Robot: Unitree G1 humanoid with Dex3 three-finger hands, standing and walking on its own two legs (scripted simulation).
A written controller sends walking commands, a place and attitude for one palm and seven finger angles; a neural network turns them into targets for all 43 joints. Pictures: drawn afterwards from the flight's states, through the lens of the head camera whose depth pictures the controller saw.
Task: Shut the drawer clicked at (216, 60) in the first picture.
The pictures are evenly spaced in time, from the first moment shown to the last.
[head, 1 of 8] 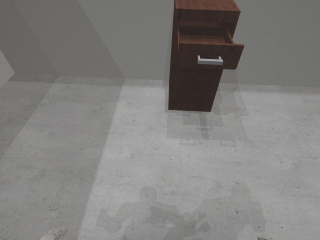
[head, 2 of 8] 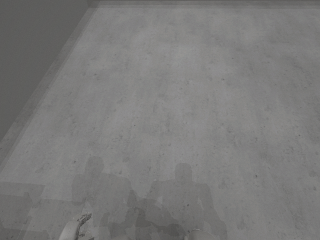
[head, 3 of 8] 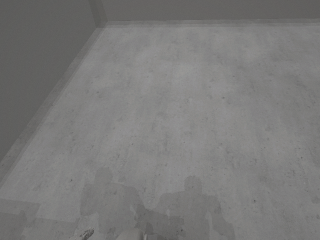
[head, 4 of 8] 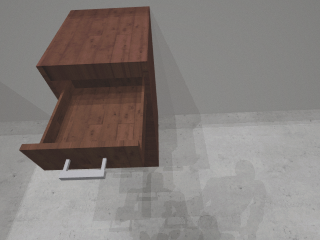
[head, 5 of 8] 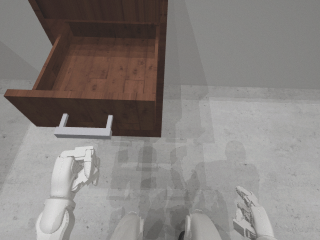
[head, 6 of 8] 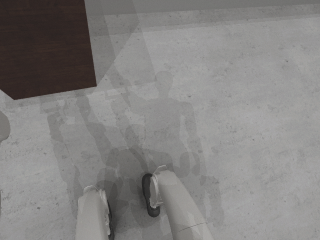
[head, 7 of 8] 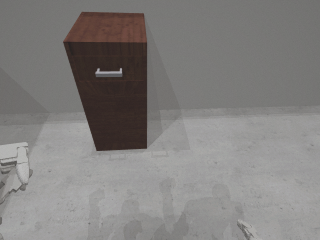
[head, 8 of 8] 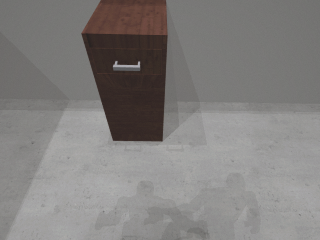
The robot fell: no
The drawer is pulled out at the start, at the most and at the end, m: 0.29 0.29 0.00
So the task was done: yes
